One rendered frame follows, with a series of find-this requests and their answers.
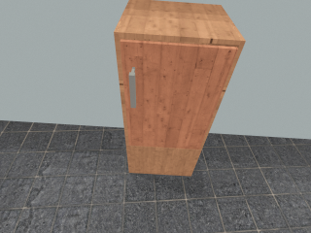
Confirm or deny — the handle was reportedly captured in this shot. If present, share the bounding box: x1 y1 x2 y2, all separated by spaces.
128 67 136 109

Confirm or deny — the cupboard door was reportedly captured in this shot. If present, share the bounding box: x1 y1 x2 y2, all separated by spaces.
120 39 238 150

